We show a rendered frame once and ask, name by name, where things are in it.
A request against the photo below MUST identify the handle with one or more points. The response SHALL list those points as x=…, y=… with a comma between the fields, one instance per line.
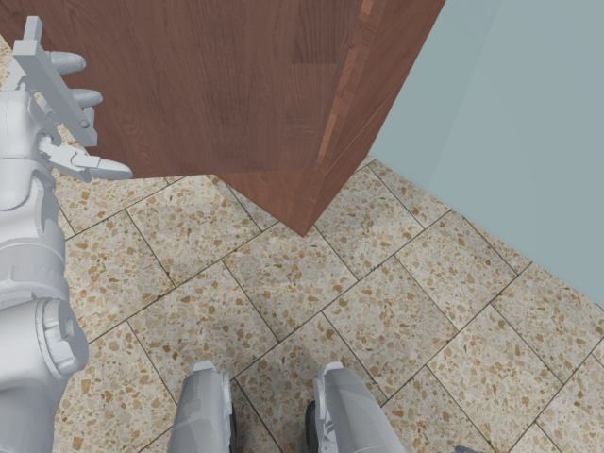
x=43, y=74

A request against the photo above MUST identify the robot left upper arm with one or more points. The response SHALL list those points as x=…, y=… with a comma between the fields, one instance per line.
x=41, y=347

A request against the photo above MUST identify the left robot hand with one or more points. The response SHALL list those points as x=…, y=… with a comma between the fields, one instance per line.
x=24, y=122

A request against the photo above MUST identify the robot left thigh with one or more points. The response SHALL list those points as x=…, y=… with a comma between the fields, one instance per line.
x=203, y=406

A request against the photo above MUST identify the left robot forearm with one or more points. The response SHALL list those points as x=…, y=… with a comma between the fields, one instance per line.
x=32, y=244

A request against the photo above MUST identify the cupboard door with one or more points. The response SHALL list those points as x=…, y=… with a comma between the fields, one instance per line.
x=200, y=87

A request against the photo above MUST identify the robot right thigh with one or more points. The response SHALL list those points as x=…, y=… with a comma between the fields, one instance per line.
x=359, y=423

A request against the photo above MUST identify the robot thigh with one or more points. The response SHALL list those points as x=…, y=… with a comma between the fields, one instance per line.
x=359, y=423
x=203, y=406

